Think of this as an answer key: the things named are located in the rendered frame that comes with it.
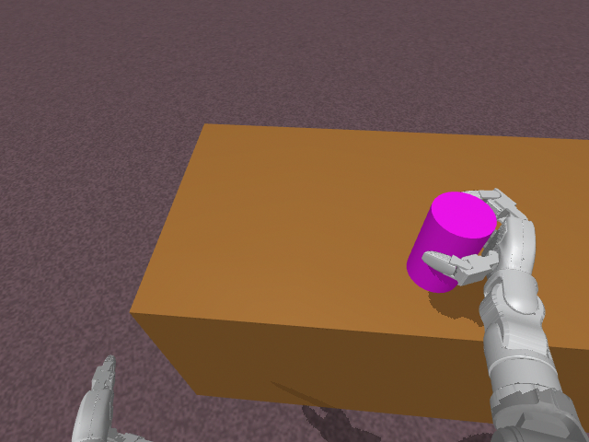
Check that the left robot hand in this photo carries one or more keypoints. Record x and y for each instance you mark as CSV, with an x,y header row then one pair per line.
x,y
95,413

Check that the right robot hand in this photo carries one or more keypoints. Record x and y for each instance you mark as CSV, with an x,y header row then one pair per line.
x,y
512,246

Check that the can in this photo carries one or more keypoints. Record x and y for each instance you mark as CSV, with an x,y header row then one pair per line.
x,y
457,224

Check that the right robot arm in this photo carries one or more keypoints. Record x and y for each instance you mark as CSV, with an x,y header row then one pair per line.
x,y
527,404

